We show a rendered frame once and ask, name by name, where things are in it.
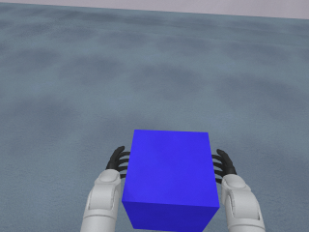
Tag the left robot hand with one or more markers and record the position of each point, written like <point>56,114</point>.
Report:
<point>115,161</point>

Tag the robot right forearm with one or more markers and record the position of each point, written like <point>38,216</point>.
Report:
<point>242,209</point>

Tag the robot left forearm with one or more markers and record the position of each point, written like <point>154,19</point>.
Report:
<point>101,210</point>

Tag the carton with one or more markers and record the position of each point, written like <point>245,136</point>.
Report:
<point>170,182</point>

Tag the right robot hand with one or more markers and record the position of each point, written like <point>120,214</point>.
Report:
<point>226,165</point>

